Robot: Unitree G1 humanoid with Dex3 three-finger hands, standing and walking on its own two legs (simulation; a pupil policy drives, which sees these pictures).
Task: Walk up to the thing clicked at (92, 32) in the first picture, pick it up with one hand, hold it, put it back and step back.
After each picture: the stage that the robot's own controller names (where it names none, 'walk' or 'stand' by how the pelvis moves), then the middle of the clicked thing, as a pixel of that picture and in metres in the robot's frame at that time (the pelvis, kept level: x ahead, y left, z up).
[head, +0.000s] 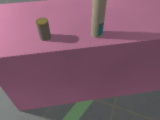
stand; (98, 16) +0.78 -0.08 +0.00
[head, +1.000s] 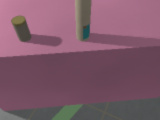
rise first; (83, 17) +0.68 +0.02 +0.03
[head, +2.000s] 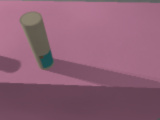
rise first; (39, 44) +0.48 +0.21 +0.02
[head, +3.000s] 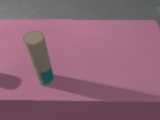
stand; (40, 61) +0.45 +0.19 +0.01
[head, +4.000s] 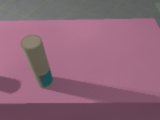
stand; (39, 65) +0.44 +0.19 +0.00
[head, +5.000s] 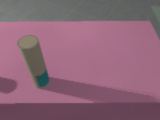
stand; (36, 65) +0.45 +0.20 +0.00
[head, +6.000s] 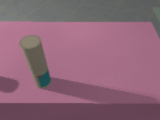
stand; (37, 65) +0.45 +0.20 +0.00
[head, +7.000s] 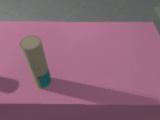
rise first; (38, 65) +0.44 +0.20 +0.00
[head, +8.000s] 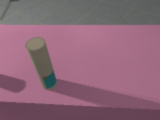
rise first; (43, 66) +0.44 +0.21 +0.00
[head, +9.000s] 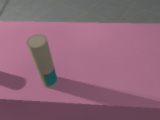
go down; (44, 64) +0.45 +0.20 +0.00
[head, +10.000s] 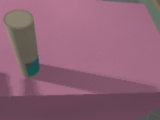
go down; (25, 49) +0.43 +0.18 +0.05
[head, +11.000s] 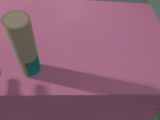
approach; (25, 49) +0.44 +0.19 +0.06
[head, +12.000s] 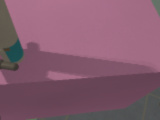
close; (2, 32) +0.46 +0.20 +0.09
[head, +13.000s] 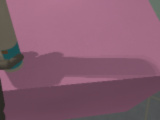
lift; (2, 35) +0.46 +0.21 +0.09
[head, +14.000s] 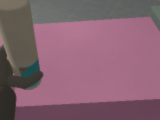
lift; (22, 50) +0.33 +0.16 +0.23
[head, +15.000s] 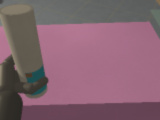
hold; (28, 57) +0.33 +0.16 +0.19
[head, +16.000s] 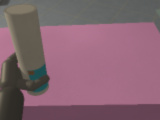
hold; (30, 55) +0.34 +0.16 +0.19
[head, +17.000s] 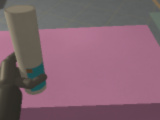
crouch; (29, 54) +0.35 +0.16 +0.19
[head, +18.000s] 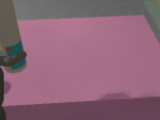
crouch; (6, 32) +0.42 +0.22 +0.19
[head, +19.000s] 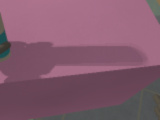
lower; out of the picture +0.50 +0.22 +0.10
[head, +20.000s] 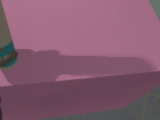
lower; out of the picture +0.47 +0.21 +0.10
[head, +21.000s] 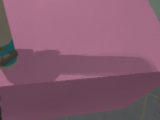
lower; out of the picture +0.47 +0.21 +0.10
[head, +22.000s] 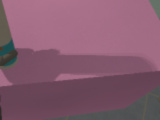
lower; out of the picture +0.47 +0.21 +0.10
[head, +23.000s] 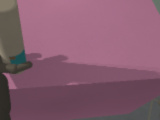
open; (10, 41) +0.44 +0.19 +0.09
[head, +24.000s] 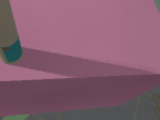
sink last; (1, 30) +0.44 +0.20 +0.09
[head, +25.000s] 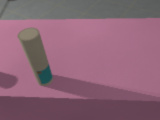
sink last; (38, 60) +0.45 +0.21 +0.05
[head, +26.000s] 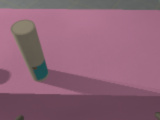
stand; (33, 55) +0.44 +0.20 +0.06
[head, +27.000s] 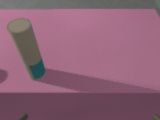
stand; (29, 53) +0.45 +0.21 +0.07
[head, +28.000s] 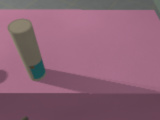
stand; (30, 54) +0.44 +0.21 +0.06
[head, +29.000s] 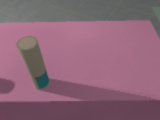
stand; (35, 66) +0.44 +0.21 +0.00
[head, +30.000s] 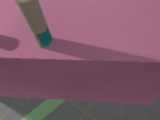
walk; (37, 23) +0.56 +0.21 +0.02
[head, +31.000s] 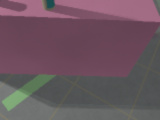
walk; out of the picture +0.86 +0.17 +0.02
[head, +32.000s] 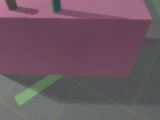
stand; out of the picture +1.02 +0.21 +0.01
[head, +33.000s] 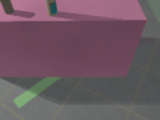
stand; out of the picture +1.02 +0.22 +0.00
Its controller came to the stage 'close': yes
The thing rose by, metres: 0.20
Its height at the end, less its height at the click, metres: +0.00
